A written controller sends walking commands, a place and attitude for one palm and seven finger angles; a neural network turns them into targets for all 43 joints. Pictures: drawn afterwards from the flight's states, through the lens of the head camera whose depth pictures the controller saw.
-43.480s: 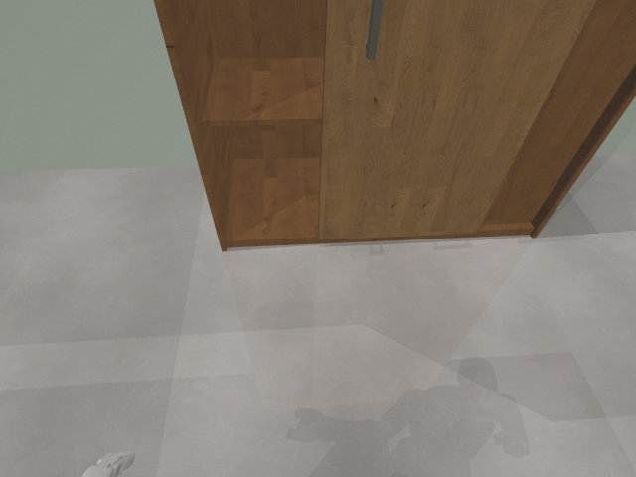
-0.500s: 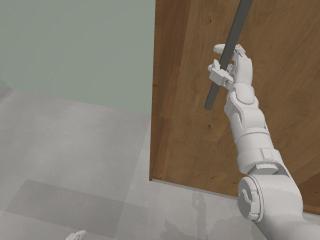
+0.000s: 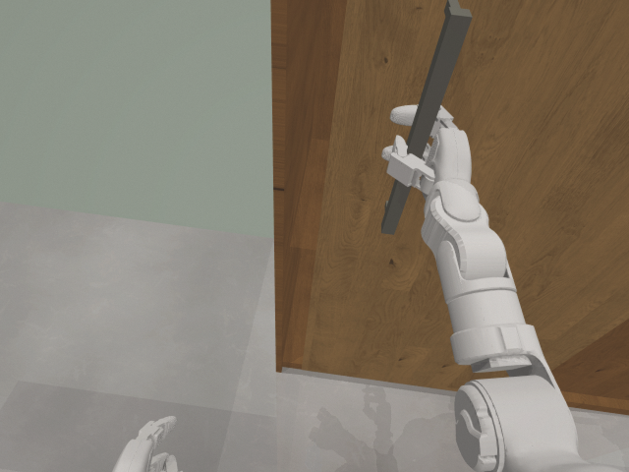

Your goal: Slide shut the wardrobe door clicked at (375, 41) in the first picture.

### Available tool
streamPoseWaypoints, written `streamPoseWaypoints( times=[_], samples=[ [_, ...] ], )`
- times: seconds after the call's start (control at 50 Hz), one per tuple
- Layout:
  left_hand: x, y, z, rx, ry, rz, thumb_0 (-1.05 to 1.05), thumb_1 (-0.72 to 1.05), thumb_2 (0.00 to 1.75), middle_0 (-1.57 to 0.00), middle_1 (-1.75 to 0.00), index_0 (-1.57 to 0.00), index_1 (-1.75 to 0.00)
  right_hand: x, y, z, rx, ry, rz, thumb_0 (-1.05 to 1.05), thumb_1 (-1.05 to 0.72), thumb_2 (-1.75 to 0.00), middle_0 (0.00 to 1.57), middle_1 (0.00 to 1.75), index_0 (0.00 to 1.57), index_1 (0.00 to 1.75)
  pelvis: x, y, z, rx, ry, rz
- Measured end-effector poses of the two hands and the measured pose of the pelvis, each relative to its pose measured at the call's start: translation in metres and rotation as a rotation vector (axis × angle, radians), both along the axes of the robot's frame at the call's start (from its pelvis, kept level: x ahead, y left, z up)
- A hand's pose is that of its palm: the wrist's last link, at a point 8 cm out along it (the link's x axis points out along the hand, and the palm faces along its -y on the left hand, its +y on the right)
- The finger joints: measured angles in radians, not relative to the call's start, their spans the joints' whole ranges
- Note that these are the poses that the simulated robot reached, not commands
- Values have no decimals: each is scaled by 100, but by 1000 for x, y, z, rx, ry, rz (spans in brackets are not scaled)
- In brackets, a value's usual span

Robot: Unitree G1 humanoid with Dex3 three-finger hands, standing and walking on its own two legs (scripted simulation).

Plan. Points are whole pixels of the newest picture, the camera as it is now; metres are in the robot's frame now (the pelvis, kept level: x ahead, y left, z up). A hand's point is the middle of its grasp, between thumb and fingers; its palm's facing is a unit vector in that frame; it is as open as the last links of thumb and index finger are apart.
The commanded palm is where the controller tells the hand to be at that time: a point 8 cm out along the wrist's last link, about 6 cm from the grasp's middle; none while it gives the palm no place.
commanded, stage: tug the door sideways, standing still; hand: right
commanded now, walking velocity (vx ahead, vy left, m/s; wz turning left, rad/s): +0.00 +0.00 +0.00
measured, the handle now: (414, 138) +0.49 -0.08 +0.19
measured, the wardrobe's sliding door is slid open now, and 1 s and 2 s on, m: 0.06 0.06 0.00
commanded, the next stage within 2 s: step sideways, sliding the door along in 0.20 s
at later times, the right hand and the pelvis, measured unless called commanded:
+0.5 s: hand (396, 167) +0.44 -0.06 +0.18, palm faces -0.04 +0.99 -0.16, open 5.8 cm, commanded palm +0.43 -0.07 +0.19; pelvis -0.04 +0.00 -0.01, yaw +0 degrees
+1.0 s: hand (390, 168) +0.45 -0.05 +0.17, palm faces +0.07 +0.99 -0.13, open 6.0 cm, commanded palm +0.43 -0.03 +0.18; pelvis +0.00 +0.10 -0.01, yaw -5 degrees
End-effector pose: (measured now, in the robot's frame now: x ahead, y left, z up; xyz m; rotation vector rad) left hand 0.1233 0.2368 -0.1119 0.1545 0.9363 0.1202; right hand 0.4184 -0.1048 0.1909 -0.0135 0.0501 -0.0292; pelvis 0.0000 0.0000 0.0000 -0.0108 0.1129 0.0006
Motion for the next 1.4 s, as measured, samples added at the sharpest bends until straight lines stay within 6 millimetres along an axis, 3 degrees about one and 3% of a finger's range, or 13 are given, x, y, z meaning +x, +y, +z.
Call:
streamPoseWaypoints(
  times=[0.1,0.18,0.34,0.52,0.6,0.68,0.76,0.9,1.06,1.12,1.18,1.28,1.4],
  samples=[
    [7,-3,-1,-5,-12,-39,0,90,89,-19,-30,-20,-30,4,2,1,-9,2,-22,1,-78,-85,40,139,40,139,0,2,-1,-2,4,-35],
    [1,-6,-10,-12,11,-71,0,90,89,-19,-30,-20,-30,4,3,-1,-9,-29,-25,0,-78,-86,41,140,39,139,-5,3,-8,0,12,-54],
    [-38,-14,-20,-48,89,-79,0,90,89,-19,-30,-20,-30,4,1,-1,-51,-32,-18,-1,-78,-83,43,140,37,140,-16,1,-8,9,25,-85],
    [-76,-10,-35,-40,95,54,1,90,89,-19,-30,-20,-30,5,-5,-6,-146,-137,83,-8,-75,-79,45,140,25,140,-41,3,-15,-2,-66,5],
    [-88,-1,-45,-45,131,52,0,91,89,-20,-30,-20,-30,4,-3,-6,-144,-141,58,-7,-75,-81,45,140,24,140,-43,16,-20,1,-117,4],
    [-83,23,-53,0,149,41,0,91,89,-20,-30,-20,-30,4,0,-8,-135,-158,14,-6,-77,-84,45,140,22,140,-39,31,-26,19,-146,-34],
    [-62,42,-41,76,149,-16,0,91,89,-20,-30,-20,-30,4,1,-9,-114,-170,5,-6,-78,-85,44,140,21,140,-35,38,-19,4,-150,-63],
    [2,55,-23,67,77,-118,1,91,89,-19,-30,-20,-30,3,1,-13,-107,-224,10,-6,-79,-84,44,140,19,140,-22,64,-16,17,-149,-80],
    [88,64,-12,-26,-51,-259,1,90,89,-20,-30,-20,-30,3,6,-16,-136,-267,-82,-6,-79,-85,52,140,16,140,11,125,-16,46,-161,-92],
    [122,77,-20,-64,-115,-293,0,90,89,-20,-30,-20,-30,2,11,-18,-161,-295,-170,-6,-78,-86,55,141,14,140,29,154,-29,25,-169,-116],
    [150,95,-25,-54,-147,-277,0,90,89,-20,-30,-20,-30,0,15,-17,-183,-289,-241,-5,-77,-86,53,141,16,140,36,166,-28,29,-157,-153],
    [174,118,-14,-4,-159,-279,1,90,89,-19,-30,-20,-30,0,22,-18,-145,-285,-289,-4,-77,-85,49,141,19,140,47,180,-20,3,-127,-159],
    [189,132,-11,-31,-146,-335,1,90,90,-19,-30,-20,-30,0,35,-18,-158,-304,-318,-4,-76,-85,47,141,19,140,66,198,-14,1,-116,-188]
  ],
)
